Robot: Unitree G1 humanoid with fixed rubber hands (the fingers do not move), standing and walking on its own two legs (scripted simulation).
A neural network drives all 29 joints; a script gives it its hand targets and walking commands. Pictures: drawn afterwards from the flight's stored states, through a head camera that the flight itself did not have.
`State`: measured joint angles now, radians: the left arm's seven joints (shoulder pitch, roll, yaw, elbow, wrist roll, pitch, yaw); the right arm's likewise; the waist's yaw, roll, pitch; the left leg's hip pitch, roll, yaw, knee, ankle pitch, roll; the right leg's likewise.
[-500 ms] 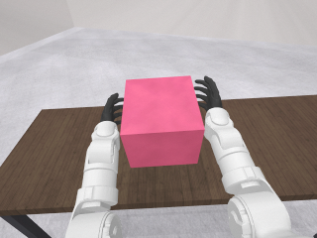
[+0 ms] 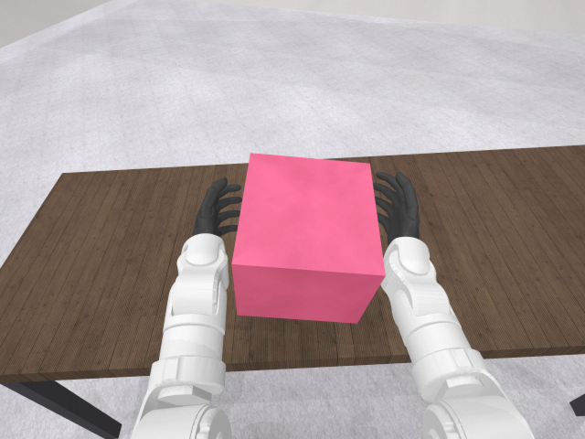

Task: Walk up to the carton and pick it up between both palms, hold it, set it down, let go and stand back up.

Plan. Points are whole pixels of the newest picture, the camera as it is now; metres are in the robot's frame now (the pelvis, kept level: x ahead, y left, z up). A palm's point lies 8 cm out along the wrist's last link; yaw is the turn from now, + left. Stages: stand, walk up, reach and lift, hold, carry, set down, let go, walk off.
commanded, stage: set down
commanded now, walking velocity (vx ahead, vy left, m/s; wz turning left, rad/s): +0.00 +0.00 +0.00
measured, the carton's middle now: (304, 238) +0.38 +0.01 +0.09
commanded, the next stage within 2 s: none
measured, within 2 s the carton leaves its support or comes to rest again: neither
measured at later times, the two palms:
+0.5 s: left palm (219, 245) +0.37 +0.13 +0.09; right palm (403, 236) +0.38 -0.14 +0.08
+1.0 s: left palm (228, 266) +0.37 +0.12 +0.03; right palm (399, 250) +0.39 -0.14 +0.04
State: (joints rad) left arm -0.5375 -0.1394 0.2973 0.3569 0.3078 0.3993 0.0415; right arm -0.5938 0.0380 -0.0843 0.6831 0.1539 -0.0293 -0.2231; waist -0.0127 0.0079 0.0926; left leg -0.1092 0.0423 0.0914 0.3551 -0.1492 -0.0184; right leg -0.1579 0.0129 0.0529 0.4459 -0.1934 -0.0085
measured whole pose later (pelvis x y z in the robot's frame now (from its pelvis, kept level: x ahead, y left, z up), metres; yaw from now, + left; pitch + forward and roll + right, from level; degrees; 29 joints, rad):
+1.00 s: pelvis +0.02 -0.01 +0.00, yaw +0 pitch +0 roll +2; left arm -0.44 -0.21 0.36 0.52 0.36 0.04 0.08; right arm -0.55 0.03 -0.11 0.81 -0.07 -0.28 -0.16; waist -0.01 0.01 0.13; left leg -0.17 0.04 0.09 0.32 -0.14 -0.02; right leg -0.23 0.02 0.05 0.44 -0.20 -0.02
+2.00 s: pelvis +0.03 +0.00 +0.00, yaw +0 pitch +15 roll +1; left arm -0.40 -0.18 0.41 0.87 0.29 -0.39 0.17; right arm -0.55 0.03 -0.14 1.01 -0.19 -0.53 -0.15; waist -0.01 0.01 -0.01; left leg -0.48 0.05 0.09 0.37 -0.15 -0.03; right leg -0.52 0.02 0.05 0.44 -0.18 -0.02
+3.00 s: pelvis +0.01 +0.01 -0.01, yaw -1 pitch +14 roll -1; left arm -0.39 -0.08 0.19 0.89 0.06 -0.37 0.21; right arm -0.50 -0.14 -0.01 1.08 0.28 -0.43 -0.01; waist 0.01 0.01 -0.09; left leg -0.57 0.09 0.09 0.52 -0.19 -0.03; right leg -0.54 0.05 0.05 0.44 -0.14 -0.01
